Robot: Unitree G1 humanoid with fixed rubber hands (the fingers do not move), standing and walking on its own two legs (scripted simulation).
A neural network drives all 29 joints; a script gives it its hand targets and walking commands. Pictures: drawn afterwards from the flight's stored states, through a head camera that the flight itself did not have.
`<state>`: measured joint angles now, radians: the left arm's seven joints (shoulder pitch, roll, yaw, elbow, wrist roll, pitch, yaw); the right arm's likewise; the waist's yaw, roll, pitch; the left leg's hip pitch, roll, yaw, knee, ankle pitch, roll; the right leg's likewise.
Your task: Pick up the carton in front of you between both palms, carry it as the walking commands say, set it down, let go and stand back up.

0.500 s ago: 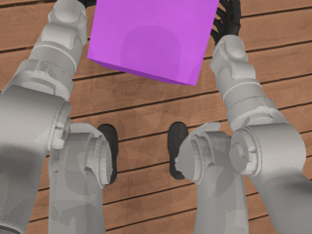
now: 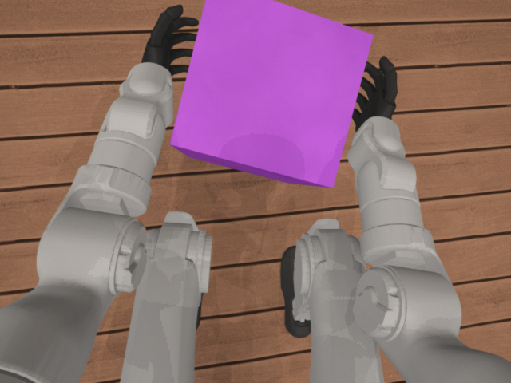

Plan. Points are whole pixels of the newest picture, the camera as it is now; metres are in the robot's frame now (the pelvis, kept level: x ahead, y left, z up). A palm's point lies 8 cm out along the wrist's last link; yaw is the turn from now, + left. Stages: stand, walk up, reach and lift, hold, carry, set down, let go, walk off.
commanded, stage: reach and lift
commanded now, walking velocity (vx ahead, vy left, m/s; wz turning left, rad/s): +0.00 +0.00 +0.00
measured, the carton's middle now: (260, 109) +0.51 +0.01 -0.17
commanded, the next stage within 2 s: none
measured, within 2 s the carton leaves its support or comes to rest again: neither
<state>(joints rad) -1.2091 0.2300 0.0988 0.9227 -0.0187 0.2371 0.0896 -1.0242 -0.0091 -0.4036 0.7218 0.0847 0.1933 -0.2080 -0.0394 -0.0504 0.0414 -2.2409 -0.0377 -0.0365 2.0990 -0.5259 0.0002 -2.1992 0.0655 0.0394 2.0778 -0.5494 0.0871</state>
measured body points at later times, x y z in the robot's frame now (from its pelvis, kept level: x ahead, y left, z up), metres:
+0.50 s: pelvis +0.02 -0.01 +0.12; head +0.24 +0.02 +0.51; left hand +0.49 +0.16 +0.06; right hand +0.48 -0.14 +0.07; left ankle +0.12 +0.11 -0.36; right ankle +0.12 -0.14 -0.36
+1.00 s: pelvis +0.07 -0.01 +0.27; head +0.18 +0.01 +0.70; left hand +0.44 +0.16 +0.23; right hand +0.45 -0.14 +0.23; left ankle +0.12 +0.11 -0.36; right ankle +0.12 -0.14 -0.36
